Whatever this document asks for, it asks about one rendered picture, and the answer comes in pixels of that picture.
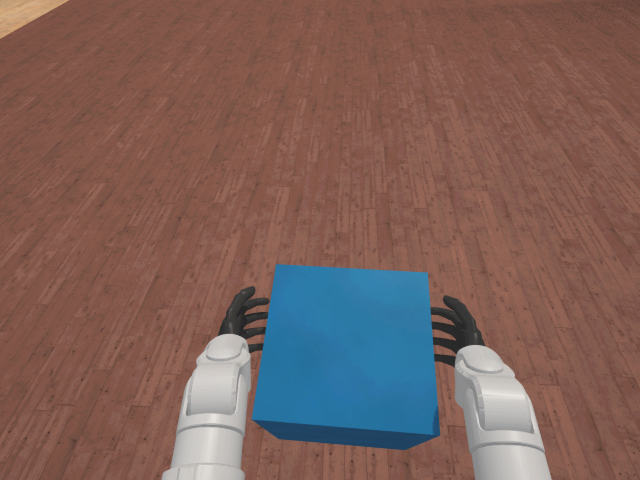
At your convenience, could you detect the carton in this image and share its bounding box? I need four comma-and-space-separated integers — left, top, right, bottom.
252, 264, 440, 450

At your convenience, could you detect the robot right forearm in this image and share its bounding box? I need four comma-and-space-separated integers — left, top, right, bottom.
455, 345, 552, 480

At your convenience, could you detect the robot left forearm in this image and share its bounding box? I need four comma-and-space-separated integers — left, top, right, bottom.
161, 334, 251, 480

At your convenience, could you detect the left robot hand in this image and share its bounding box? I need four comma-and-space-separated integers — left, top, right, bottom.
218, 286, 270, 353

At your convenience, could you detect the right robot hand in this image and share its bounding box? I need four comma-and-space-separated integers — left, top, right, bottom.
430, 295, 486, 368

